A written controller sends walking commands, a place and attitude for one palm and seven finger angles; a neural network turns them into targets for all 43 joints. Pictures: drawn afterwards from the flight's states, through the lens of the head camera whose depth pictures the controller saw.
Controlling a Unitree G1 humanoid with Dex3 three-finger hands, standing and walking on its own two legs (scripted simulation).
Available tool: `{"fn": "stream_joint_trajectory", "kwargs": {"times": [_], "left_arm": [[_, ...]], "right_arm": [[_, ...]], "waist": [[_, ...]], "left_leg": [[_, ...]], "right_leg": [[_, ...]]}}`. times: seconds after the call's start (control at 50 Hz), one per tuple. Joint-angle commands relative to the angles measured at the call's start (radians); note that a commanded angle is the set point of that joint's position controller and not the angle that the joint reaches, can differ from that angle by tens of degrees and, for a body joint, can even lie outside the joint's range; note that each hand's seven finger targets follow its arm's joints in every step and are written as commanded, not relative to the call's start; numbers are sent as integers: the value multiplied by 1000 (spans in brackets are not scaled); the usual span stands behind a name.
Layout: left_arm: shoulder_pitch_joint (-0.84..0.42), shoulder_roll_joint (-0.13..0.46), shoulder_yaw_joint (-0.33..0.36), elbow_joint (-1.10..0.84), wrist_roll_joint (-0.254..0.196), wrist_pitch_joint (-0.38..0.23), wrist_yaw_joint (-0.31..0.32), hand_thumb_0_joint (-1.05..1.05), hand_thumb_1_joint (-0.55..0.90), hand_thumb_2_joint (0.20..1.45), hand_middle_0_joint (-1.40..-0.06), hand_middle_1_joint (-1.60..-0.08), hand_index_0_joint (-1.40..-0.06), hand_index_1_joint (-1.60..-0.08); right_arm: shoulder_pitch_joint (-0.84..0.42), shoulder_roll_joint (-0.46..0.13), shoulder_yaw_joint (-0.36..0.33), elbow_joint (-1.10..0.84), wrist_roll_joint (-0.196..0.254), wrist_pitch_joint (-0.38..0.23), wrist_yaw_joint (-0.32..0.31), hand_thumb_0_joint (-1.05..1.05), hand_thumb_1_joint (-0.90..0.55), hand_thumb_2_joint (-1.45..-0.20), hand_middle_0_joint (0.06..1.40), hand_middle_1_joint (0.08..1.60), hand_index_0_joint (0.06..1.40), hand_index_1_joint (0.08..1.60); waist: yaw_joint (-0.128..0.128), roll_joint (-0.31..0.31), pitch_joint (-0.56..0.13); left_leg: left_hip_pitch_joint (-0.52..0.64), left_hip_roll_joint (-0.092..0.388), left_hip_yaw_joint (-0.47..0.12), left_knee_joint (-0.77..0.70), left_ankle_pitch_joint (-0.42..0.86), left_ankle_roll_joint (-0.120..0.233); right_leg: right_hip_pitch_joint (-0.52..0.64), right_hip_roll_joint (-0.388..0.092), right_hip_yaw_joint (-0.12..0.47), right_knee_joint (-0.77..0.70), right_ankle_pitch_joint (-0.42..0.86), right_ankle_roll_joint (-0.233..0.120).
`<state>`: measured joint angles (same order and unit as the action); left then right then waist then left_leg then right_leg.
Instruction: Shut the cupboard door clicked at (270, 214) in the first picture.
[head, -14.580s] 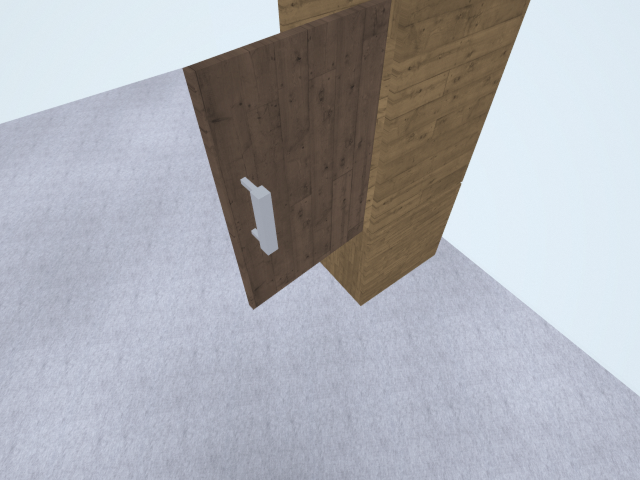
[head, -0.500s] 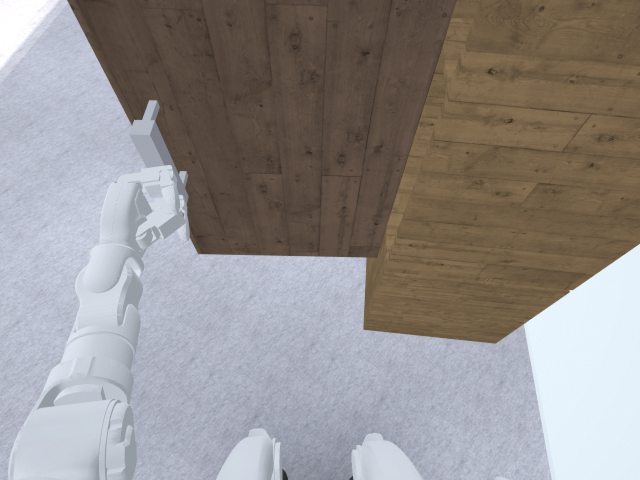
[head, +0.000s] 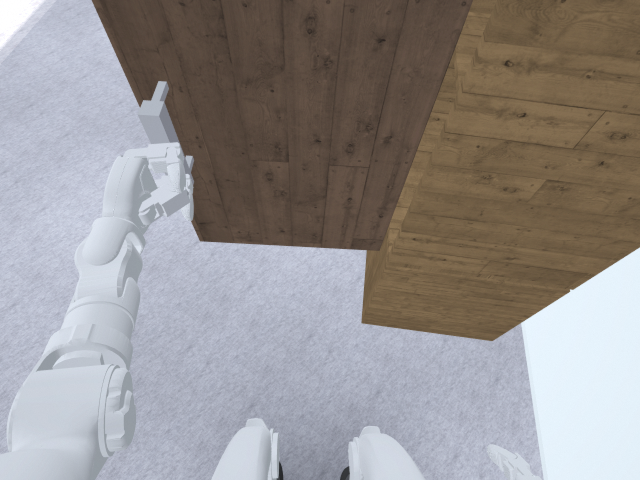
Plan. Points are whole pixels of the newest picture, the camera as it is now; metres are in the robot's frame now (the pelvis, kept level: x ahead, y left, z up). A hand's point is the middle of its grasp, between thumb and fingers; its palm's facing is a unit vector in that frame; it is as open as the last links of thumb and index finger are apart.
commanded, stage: push the door shut along its arc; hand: left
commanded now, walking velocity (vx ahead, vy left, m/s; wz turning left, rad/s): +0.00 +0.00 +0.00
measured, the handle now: (173, 141) +0.53 +0.20 +0.06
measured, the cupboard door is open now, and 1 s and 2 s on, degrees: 95 77 73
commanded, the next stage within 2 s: pull the fist back off the door in 1.46 s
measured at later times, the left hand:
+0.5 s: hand (196, 157) +0.51 +0.16 +0.06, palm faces -0.21 -0.98 -0.02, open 3.2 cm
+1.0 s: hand (225, 129) +0.56 +0.13 +0.06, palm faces -0.34 -0.94 -0.03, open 3.1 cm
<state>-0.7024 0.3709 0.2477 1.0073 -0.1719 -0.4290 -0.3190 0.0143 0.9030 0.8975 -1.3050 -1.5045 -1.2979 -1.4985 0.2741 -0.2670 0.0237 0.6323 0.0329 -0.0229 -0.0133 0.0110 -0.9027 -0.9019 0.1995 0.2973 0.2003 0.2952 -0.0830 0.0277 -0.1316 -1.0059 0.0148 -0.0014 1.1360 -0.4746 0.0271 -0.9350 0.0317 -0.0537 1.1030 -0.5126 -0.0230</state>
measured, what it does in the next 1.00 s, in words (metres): stands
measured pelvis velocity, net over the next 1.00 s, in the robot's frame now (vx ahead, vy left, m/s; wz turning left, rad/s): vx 0.00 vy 0.02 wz -0.03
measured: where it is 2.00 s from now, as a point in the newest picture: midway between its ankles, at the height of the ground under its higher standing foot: outside the picture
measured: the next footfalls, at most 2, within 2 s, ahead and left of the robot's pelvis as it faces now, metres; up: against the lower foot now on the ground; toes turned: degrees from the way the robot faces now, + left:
none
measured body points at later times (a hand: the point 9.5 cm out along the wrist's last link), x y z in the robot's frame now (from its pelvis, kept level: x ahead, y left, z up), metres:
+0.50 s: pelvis -0.01 +0.01 -0.02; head +0.13 +0.03 +0.41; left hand +0.51 +0.22 +0.07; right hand +0.00 -0.26 -0.13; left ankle +0.03 +0.10 -0.65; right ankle +0.01 -0.11 -0.65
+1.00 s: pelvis +0.00 +0.02 -0.03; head +0.17 +0.04 +0.38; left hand +0.57 +0.18 +0.07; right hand -0.02 -0.25 -0.13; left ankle +0.03 +0.10 -0.65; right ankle +0.01 -0.11 -0.65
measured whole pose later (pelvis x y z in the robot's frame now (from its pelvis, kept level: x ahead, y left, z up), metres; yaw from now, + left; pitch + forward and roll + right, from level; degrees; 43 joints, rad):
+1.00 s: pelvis +0.00 +0.02 -0.03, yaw -2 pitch +29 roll -6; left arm -1.22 0.58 0.21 1.29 -0.07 -0.28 -0.43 0.01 0.91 0.90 -1.30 -1.50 -1.29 -1.50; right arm 0.37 -0.27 0.05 0.69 0.00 -0.05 0.00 0.01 -0.90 -0.90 0.20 0.30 0.20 0.30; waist -0.23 0.06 -0.12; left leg -1.28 0.03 -0.03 1.28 -0.51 0.05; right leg -1.18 0.05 -0.08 1.19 -0.52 -0.01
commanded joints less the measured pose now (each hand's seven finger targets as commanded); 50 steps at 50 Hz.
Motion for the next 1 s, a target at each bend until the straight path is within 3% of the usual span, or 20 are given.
{"fn": "stream_joint_trajectory", "kwargs": {"times": [0.0, 0.06, 0.1, 0.14, 0.18, 0.22, 0.24, 0.26, 0.3, 0.36, 0.46, 0.56, 0.58, 0.66, 0.7, 0.76, 0.8, 0.84, 0.94, 0.98], "left_arm": [[-519, 214, 36, -158, -16, -67, -17, 0, 900, 900, -1300, -1500, -1300, -1500], [-515, 222, 38, -97, -6, -40, -32, 0, 900, 900, -1300, -1500, -1300, -1500], [-588, 193, 8, -101, -3, -38, -37, 0, 900, 900, -1300, -1500, -1300, -1500], [-589, 203, 13, -91, 5, -32, -38, 0, 900, 900, -1300, -1500, -1300, -1500], [-630, 213, 11, -77, 12, -26, -40, 0, 900, 900, -1300, -1500, -1300, -1500], [-689, 220, 5, -73, 17, -27, -46, 0, 900, 900, -1300, -1500, -1300, -1500], [-691, 184, -29, -53, 20, -21, -53, 0, 900, 900, -1300, -1500, -1300, -1500], [-709, 200, -17, -44, 23, -18, -53, 0, 900, 900, -1300, -1500, -1300, -1500], [-756, 197, -30, -53, 23, -20, -60, 0, 900, 900, -1300, -1500, -1300, -1500], [-787, 206, -35, -14, 28, -8, -69, 0, 900, 900, -1300, -1500, -1300, -1500], [-865, 280, 4, -5, 35, 2, -80, 0, 900, 900, -1300, -1500, -1300, -1500], [-914, 255, -33, -5, 50, 6, -92, 0, 900, 900, -1300, -1500, -1300, -1500], [-930, 227, -58, 6, 50, 14, -95, 0, 900, 900, -1300, -1500, -1300, -1500], [-996, 265, -33, 33, 51, 37, -95, 0, 900, 900, -1300, -1500, -1300, -1500], [-1037, 278, -25, 41, 52, 46, -95, 0, 900, 900, -1300, -1500, -1300, -1500], [-1026, 304, -10, 37, 66, 50, -102, 0, 900, 900, -1300, -1500, -1300, -1500], [-1062, 305, -17, 48, 68, 54, -108, 0, 900, 900, -1300, -1500, -1300, -1500], [-1052, 306, -18, 48, 75, 62, -116, 0, 900, 900, -1300, -1500, -1300, -1500], [-1108, 296, -35, 43, 83, 87, -130, 0, 900, 900, -1300, -1500, -1300, -1500], [-1110, 326, -8, 40, 80, 99, -133, 0, 900, 900, -1300, -1500, -1300, -1500]], "right_arm": [[133, -168, -64, -54, -2, -29, -16, 0, -900, -900, 200, 300, 200, 300], [146, -171, -62, -54, 0, -21, -11, 0, -900, -900, 200, 300, 200, 300], [160, -171, -65, -47, -3, -22, -9, 0, -900, -900, 200, 300, 200, 300], [169, -177, -68, -46, -4, -18, -5, 0, -900, -900, 200, 300, 200, 300], [181, -179, -68, -38, -5, -16, -5, 0, -900, -900, 200, 300, 200, 300], [191, -185, -68, -28, -6, -16, -7, 0, -900, -900, 200, 300, 200, 300], [192, -182, -68, -27, -4, -17, -4, 0, -900, -900, 200, 300, 200, 300], [201, -188, -70, -20, -6, -16, -6, 0, -900, -900, 200, 300, 200, 300], [212, -190, -69, -17, -9, -20, -5, 0, -900, -900, 200, 300, 200, 300], [220, -193, -65, -8, -9, -21, -4, 0, -900, -900, 200, 300, 200, 300], [243, -202, -59, 4, -12, -28, -6, 0, -900, -900, 200, 300, 200, 300], [258, -205, -59, 10, -17, -33, -2, 0, -900, -900, 200, 300, 200, 300], [254, -203, -59, 12, -17, -34, 0, 0, -900, -900, 200, 300, 200, 300], [272, -213, -57, 20, -18, -38, -4, 0, -900, -900, 200, 300, 200, 300], [278, -213, -52, 25, -22, -44, -7, 0, -900, -900, 200, 300, 200, 300], [285, -214, -53, 24, -26, -44, -3, 0, -900, -900, 200, 300, 200, 300], [294, -213, -49, 30, -30, -46, -6, 0, -900, -900, 200, 300, 200, 300], [293, -213, -52, 25, -30, -45, -4, 0, -900, -900, 200, 300, 200, 300], [303, -213, -54, 36, -33, -45, -7, 0, -900, -900, 200, 300, 200, 300], [310, -213, -53, 36, -37, -45, -7, 0, -900, -900, 200, 300, 200, 300]], "waist": [[-57, 74, -441], [-61, 65, -444], [-84, 74, -443], [-82, 85, -456], [-100, 58, -456], [-114, 79, -460], [-122, 91, -446], [-131, 71, -438], [-137, 110, -458], [-147, 118, -456], [-160, 137, -488], [-171, 208, -507], [-183, 210, -496], [-207, 173, -502], [-216, 190, -501], [-200, 222, -549], [-218, 203, -543], [-210, 227, -564], [-230, 250, -570], [-224, 251, -594]], "left_leg": [[352, 4, -72, -102, 280, 6], [350, 9, -80, -100, 297, 3], [367, 11, -90, -94, 303, 5], [384, 15, -96, -91, 310, 2], [357, 15, -95, -83, 286, 7], [368, 17, -105, -80, 278, 6], [375, 15, -108, -81, 264, 6], [374, 20, -113, -82, 256, 7], [399, 18, -122, -76, 270, 6], [391, 20, -129, -76, 238, 5], [382, 23, -129, -54, 259, 9], [455, 32, -158, -50, 297, -3], [451, 30, -156, -46, 282, -2], [422, 32, -162, -30, 276, 5], [414, 30, -160, -20, 284, 9], [441, 33, -163, -7, 329, 0], [432, 34, -167, 3, 346, 5], [446, 34, -165, 7, 366, 2], [465, 39, -169, 25, 400, 2], [464, 36, -166, 34, 437, 3]], "right_leg": [[74, 6, 51, -125, 298, -11], [49, 7, 42, -116, 298, -10], [10, 9, 36, -112, 288, -9], [-11, 11, 33, -112, 278, -10], [-11, 13, 36, -115, 266, -8], [-46, 13, 32, -112, 244, -9], [-69, 14, 30, -117, 226, -11], [-82, 14, 27, -119, 218, -11], [-105, 16, 23, -110, 214, -16], [-130, 17, 21, -113, 185, -16], [-136, 21, 23, -105, 194, -18], [-213, 23, 9, -89, 193, -23], [-228, 25, 9, -91, 187, -22], [-239, 27, 5, -83, 186, -19], [-249, 27, 4, -76, 188, -20], [-250, 29, 2, -65, 206, -24], [-255, 33, -1, -59, 213, -23], [-255, 35, 0, -59, 221, -24], [-289, 37, -7, -51, 236, -22], [-270, 41, -7, -46, 259, -24]]}}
